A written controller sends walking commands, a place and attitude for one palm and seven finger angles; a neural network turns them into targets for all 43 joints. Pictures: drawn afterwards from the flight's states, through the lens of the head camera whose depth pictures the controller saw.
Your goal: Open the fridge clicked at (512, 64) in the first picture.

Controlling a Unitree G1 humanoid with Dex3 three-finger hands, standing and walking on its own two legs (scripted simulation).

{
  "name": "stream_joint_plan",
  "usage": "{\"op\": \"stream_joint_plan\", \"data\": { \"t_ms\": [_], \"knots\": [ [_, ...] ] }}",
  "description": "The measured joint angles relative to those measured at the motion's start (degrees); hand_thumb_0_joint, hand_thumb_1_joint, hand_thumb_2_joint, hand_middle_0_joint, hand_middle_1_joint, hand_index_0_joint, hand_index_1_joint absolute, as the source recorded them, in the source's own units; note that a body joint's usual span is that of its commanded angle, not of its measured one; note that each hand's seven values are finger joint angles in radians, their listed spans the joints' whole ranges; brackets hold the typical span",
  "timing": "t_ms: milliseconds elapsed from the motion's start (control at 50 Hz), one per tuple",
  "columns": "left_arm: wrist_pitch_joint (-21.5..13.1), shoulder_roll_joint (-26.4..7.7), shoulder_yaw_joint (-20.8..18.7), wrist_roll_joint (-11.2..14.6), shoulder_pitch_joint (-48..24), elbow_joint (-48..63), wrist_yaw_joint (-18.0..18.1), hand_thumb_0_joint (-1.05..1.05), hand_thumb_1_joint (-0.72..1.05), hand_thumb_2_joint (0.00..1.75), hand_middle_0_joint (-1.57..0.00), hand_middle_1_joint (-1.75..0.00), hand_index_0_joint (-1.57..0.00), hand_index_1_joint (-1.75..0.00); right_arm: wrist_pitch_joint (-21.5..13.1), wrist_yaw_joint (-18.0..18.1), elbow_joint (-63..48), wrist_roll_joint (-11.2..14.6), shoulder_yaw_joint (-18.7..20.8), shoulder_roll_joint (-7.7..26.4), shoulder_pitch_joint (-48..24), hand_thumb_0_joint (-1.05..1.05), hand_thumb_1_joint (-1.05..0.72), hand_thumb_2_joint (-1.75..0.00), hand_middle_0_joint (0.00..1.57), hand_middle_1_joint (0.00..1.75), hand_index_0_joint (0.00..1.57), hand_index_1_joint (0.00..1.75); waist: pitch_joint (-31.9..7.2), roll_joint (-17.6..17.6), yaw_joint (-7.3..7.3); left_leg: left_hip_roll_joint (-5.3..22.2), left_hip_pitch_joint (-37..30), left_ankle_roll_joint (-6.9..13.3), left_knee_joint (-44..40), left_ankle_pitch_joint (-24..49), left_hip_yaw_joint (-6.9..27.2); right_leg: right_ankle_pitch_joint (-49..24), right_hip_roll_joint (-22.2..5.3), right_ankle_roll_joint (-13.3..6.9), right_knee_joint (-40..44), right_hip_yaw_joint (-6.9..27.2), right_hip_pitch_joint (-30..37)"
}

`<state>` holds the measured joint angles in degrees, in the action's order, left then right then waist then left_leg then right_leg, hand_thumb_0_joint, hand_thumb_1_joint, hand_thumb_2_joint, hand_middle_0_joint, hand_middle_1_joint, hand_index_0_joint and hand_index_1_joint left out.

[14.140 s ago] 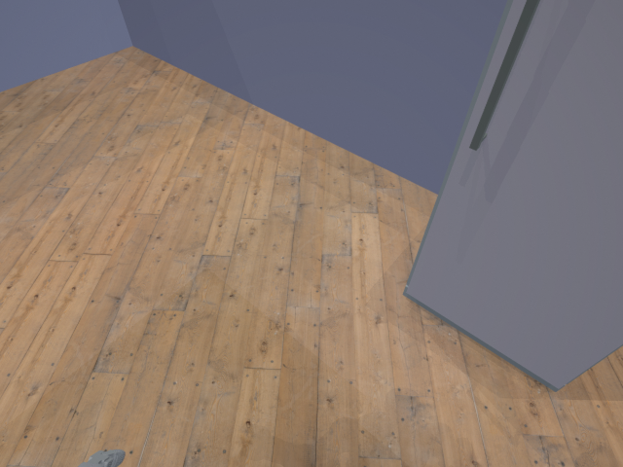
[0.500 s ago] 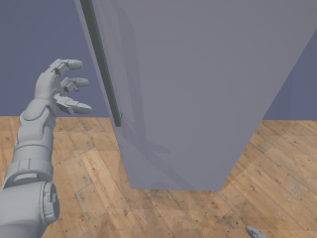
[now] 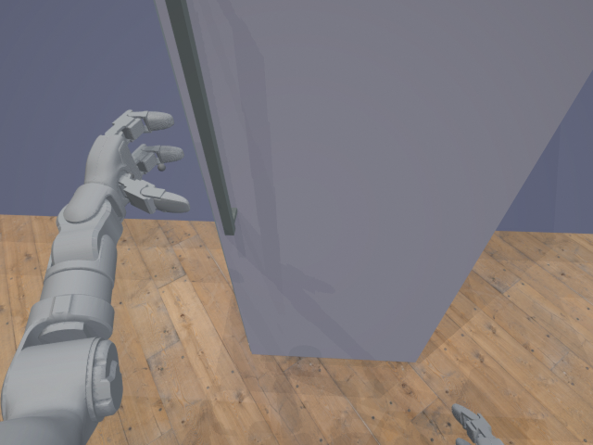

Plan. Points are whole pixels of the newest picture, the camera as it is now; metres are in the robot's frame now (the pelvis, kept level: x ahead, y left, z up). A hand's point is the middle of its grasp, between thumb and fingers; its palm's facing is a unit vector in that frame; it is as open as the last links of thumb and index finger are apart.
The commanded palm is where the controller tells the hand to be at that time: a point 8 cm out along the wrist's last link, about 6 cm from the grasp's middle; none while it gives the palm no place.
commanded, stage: move the hooked fingers beside the handle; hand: left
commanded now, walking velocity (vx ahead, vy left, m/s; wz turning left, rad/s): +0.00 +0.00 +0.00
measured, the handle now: (208, 116) +0.48 +0.14 +0.21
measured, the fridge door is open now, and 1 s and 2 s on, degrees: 0 0 0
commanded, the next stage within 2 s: feel for the door with the fingertips in 0.14 s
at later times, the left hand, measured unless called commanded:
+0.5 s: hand (183, 168) +0.43 +0.17 +0.17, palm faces -0.02 -1.00 +0.00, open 14.0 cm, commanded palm +0.40 +0.22 +0.17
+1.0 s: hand (192, 159) +0.44 +0.16 +0.18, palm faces +0.00 -1.00 +0.00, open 14.0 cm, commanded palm +0.41 +0.21 +0.17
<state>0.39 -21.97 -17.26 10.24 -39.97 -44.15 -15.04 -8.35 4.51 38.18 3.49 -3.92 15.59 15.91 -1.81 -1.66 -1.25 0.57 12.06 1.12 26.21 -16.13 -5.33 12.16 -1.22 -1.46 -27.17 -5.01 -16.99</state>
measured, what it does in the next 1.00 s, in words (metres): stands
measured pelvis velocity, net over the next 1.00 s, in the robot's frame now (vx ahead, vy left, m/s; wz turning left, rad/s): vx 0.00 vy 0.00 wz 0.00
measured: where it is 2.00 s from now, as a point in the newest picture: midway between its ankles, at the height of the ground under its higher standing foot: outside the picture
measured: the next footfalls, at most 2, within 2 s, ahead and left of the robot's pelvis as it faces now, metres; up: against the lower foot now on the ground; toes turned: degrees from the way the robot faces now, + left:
none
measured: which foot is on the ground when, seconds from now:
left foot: down 0.00-1.00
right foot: down 0.00-1.00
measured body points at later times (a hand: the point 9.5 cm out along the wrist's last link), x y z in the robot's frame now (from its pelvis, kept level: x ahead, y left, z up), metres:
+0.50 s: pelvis +0.00 +0.00 +0.00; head +0.01 -0.02 +0.45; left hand +0.42 +0.22 +0.17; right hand +0.11 -0.26 -0.11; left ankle -0.03 +0.10 -0.74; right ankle +0.02 -0.10 -0.74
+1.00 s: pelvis +0.00 +0.00 +0.00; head +0.01 -0.02 +0.45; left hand +0.43 +0.21 +0.18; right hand +0.11 -0.26 -0.11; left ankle -0.03 +0.10 -0.74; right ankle +0.02 -0.10 -0.74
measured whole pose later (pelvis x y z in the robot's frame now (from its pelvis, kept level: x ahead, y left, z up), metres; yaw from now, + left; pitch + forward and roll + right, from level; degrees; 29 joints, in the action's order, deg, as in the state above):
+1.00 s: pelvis +0.00 +0.00 +0.00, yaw +0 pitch +2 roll +0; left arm -0.8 -18.2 -14.7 9.3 -43.6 -46.1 -10.6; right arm -7.7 4.0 39.3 3.2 -3.0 15.6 16.8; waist -1.9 -1.7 -1.4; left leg 0.8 12.7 0.8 26.1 -15.9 -5.3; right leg 12.0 -1.0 -1.8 -27.3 -4.9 -17.8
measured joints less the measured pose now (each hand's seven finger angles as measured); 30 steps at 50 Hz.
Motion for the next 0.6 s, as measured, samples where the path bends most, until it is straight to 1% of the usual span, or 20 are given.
{"op": "stream_joint_plan", "data": {
  "t_ms": [100, 220, 300, 460, 600],
  "knots": [
    [-0.63, -1.05, -0.15, 0.05, -0.33, -1.18, -0.68, -0.01, -0.5, 0.3, -0.31, -1.2, -0.3, -1.2, 0.12, 0.03, -0.19, 0.08, 0.18, 0.34, 0.77, 0.01, -0.9, -0.9, 0.2, 0.3, 0.2, 0.3, 0.14, -0.06, -0.11, 0.1, 0.63, -0.06, 0.35, -0.09, 0.05, 0.04, 0.07, -0.09, -0.23, -0.04, -0.56],
    [-1.25, -0.56, -0.37, 0.68, 0.54, 0.07, -1.43, -0.01, -0.5, 0.3, -0.3, -1.2, -0.3, -1.2, 0.25, 0.02, 0.55, 0.08, 0.7, 0.93, 2.11, 0.01, -0.9, -0.9, 0.2, 0.3, 0.2, 0.3, 0.01, -0.14, -0.04, 0.16, 0.7, -0.09, 0.43, -0.25, 0.04, 0.15, 0.15, -0.09, -0.25, -0.01, -0.63],
    [-0.84, -0.48, -0.15, 0.52, 0.71, 0.2, -1.01, -0.01, -0.5, 0.3, -0.3, -1.2, -0.3, -1.2, 0.42, -0.01, 0.78, 0.13, 0.9, 1.07, 2.46, 0.01, -0.9, -0.9, 0.2, 0.3, 0.2, 0.3, 0.09, -0.07, -0.3, 0.17, 0.72, -0.09, 0.48, -0.31, 0.04, 0.23, 0.15, -0.09, -0.33, 0.01, -0.67],
    [-0.57, 2.5, 1.77, 0.55, 1.07, 2.75, 1.17, -0.01, -0.51, 0.3, -0.3, -1.2, -0.3, -1.2, 0.05, -0.39, 1.11, -0.01, 1.25, 0.71, 2.38, 0.01, -0.9, -0.9, 0.2, 0.3, 0.2, 0.3, -0.02, -0.19, -0.06, 0.12, 0.36, -0.08, 0.2, -0.28, -0.06, 0.2, 0.15, -0.04, -0.14, 0.13, -0.39],
    [0.36, 4.7, 2.12, -0.23, 1.99, 4.69, 3.63, -0.01, -0.5, 0.3, -0.31, -1.2, -0.3, -1.2, 0.4, -0.9, 0.47, -0.3, 1.02, -0.19, 1.04, 0.01, -0.9, -0.9, 0.2, 0.3, 0.2, 0.3, -0.23, -0.29, -0.06, 0.18, -0.29, -0.12, -0.27, -0.19, -0.51, 0.16, 0.29, -0.06, -0.08, 0.59, -0.12]
  ]
}}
